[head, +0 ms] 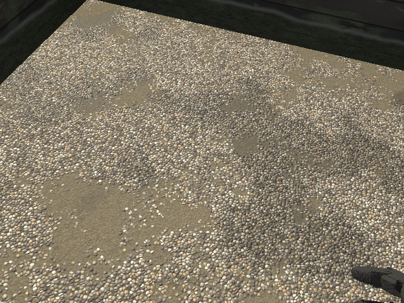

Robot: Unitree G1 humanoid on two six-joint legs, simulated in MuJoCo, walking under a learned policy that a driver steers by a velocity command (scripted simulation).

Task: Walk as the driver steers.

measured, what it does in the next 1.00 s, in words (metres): steps on the spot, turning right: right foot, then right foot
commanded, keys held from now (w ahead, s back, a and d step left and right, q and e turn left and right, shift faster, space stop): w+shift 0.04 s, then w+e+shift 0.96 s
